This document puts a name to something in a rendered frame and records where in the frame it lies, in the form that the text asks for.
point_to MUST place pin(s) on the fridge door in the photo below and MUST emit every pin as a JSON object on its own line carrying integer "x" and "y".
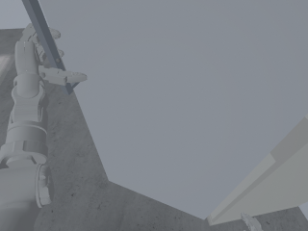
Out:
{"x": 184, "y": 98}

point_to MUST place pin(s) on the robot left upper arm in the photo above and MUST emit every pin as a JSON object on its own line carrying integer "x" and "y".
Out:
{"x": 24, "y": 191}

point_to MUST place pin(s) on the robot left forearm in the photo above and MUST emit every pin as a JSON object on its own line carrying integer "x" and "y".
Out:
{"x": 28, "y": 124}

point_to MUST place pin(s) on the right robot hand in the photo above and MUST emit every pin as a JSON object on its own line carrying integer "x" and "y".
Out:
{"x": 252, "y": 223}

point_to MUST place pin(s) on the handle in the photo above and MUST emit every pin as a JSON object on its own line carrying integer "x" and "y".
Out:
{"x": 37, "y": 18}

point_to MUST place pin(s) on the left robot hand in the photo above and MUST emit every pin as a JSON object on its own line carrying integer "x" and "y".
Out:
{"x": 28, "y": 55}

